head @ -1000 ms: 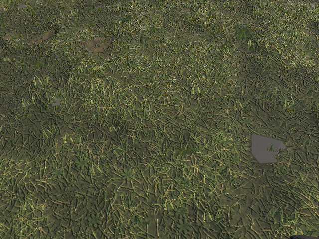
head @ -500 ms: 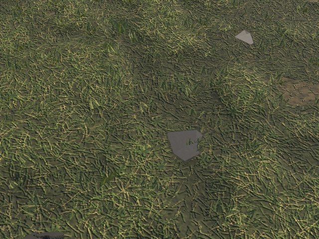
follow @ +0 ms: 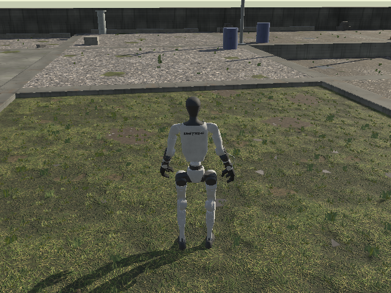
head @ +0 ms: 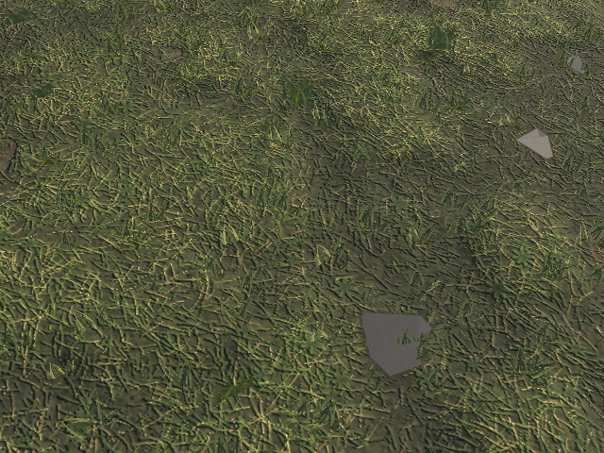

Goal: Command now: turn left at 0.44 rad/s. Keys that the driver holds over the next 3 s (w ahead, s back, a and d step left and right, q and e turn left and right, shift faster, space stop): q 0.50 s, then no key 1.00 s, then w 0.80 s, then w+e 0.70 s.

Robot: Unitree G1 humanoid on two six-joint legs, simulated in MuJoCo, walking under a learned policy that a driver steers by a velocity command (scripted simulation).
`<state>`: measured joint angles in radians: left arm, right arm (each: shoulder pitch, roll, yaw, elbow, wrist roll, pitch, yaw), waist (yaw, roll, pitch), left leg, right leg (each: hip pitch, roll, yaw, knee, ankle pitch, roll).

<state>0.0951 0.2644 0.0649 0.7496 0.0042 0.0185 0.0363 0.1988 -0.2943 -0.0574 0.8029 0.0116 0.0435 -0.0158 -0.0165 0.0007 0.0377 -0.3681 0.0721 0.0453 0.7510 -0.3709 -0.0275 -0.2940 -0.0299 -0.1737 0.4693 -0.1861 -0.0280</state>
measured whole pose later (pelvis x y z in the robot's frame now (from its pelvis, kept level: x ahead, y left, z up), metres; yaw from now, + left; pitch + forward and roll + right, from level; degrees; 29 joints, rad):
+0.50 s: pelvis +0.03 +0.01 +0.01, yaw +18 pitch +2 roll -2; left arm 0.06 0.29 0.08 0.76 -0.01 -0.01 0.02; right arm 0.17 -0.32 -0.08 0.67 0.02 0.04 -0.03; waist -0.03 0.01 0.04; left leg -0.28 -0.09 -0.21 0.51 -0.26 0.04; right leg -0.36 0.05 0.09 0.62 -0.32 0.07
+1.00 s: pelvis +0.04 +0.02 +0.00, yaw +24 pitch -1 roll +0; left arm 0.17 0.26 0.03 0.85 0.01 -0.01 0.01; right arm 0.19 -0.25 -0.03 0.71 -0.02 0.03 -0.01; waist 0.03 -0.02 0.04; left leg -0.20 -0.02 -0.05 0.50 -0.29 0.00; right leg -0.21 -0.03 0.03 0.48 -0.26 0.04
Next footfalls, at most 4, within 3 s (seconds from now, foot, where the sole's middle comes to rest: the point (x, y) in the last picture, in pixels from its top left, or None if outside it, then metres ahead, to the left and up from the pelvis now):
0.04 left None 0.04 0.11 -0.77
0.54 right None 0.13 -0.10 -0.77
0.88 left None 0.01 0.14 -0.77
2.22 left None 0.41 0.28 -0.77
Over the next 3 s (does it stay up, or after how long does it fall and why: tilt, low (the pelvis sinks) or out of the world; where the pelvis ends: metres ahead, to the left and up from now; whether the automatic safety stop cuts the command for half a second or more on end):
stays up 0.71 0.20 0.01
